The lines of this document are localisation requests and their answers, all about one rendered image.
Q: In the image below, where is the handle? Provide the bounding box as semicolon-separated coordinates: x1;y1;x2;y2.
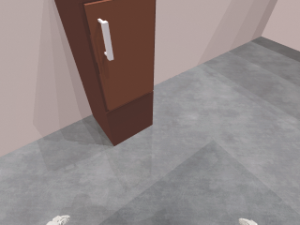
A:
97;19;114;61

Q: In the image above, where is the cupboard door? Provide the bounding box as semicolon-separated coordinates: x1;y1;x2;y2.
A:
83;0;155;111

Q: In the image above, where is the robot left hand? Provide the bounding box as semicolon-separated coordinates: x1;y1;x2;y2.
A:
46;215;70;225

